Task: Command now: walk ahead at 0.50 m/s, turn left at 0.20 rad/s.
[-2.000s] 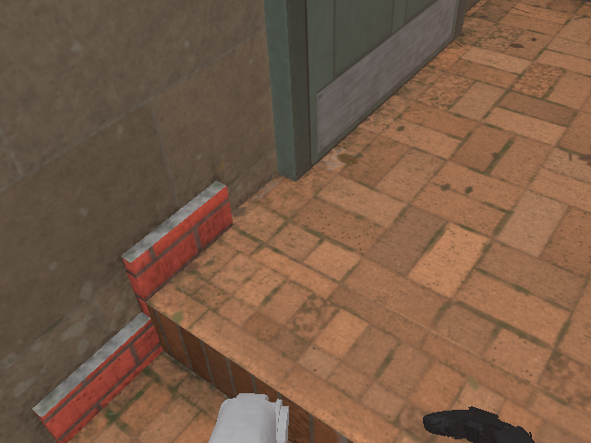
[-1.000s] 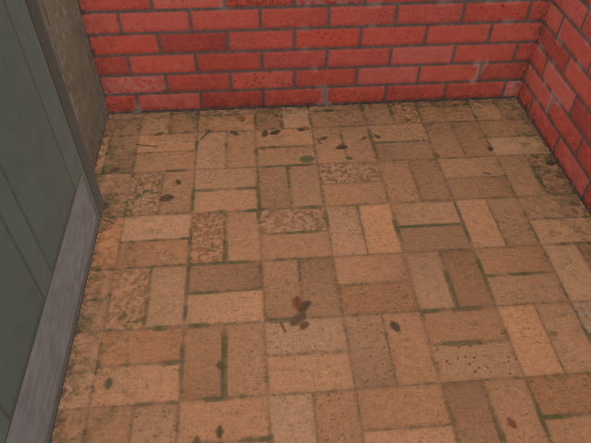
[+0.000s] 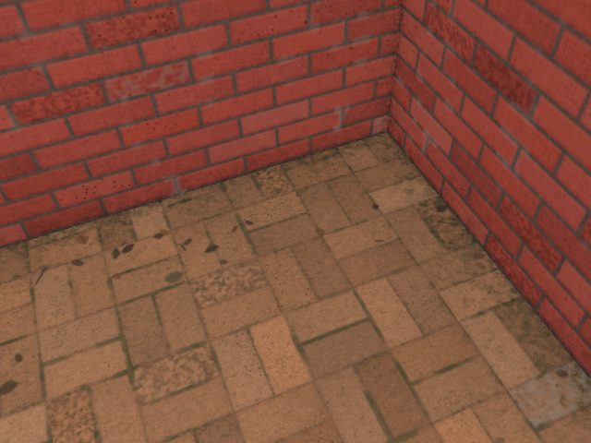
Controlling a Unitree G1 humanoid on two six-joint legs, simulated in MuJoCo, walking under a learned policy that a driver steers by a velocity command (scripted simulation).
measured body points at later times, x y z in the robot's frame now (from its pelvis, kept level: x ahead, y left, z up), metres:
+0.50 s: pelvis +0.25 +0.08 -0.01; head +0.30 +0.10 +0.43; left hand +0.32 +0.37 -0.13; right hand +0.44 -0.15 -0.13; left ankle +0.30 +0.16 -0.75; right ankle +0.23 -0.09 -0.65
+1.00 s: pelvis +0.36 +0.06 -0.02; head +0.38 +0.06 +0.43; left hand +0.43 +0.34 -0.13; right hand +0.52 -0.15 -0.15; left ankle +0.31 +0.16 -0.75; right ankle +0.43 -0.05 -0.75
